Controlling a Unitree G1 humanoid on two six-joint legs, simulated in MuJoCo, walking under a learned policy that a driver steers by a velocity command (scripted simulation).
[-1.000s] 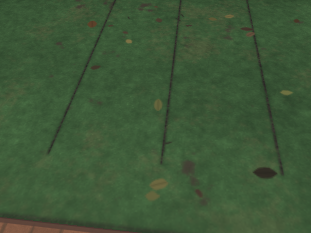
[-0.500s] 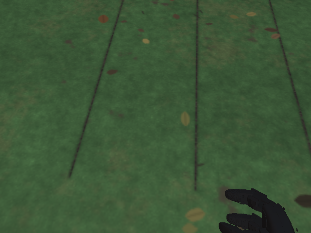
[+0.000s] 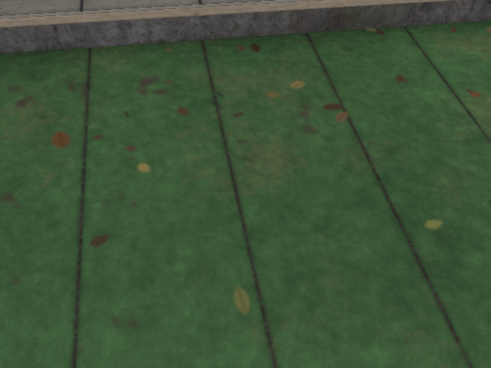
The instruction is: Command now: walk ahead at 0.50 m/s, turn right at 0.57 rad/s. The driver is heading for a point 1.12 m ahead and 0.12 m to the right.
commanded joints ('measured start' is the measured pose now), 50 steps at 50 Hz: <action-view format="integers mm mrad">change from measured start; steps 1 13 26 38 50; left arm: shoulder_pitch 263 278 379 110 -176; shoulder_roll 129 168 112 111 82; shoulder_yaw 55 15 -16 -38 -57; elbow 6 -13 -37 -60 -131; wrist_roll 8 -6 -24 29 16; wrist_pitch -23 -103 -99 -47 -68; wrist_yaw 32 43 47 5 3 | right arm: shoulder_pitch -47 -364 -1 -72 69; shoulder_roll -219 -115 -351 -181 -211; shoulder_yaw -56 8 -61 -11 -7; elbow -79 -317 -262 -143 -48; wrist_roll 6 -23 -56 12 1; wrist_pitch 27 36 -1 -25 -7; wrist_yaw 11 77 44 76 58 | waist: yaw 179 41 -78 20 -47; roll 108 21 178 92 96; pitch -87 30 -365 6 43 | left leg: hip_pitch -88 -834 86 -308 -74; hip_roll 234 70 286 159 180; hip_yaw -93 -394 -785 -557 -462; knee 532 524 113 -282 -159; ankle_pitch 1207 306 240 373 762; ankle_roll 75 -46 208 218 187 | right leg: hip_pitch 271 302 117 -209 -142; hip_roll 47 -151 -30 -164 -104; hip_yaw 64 449 300 244 144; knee -165 -423 524 404 -44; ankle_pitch -142 394 184 26 61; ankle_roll -73 -96 108 146 112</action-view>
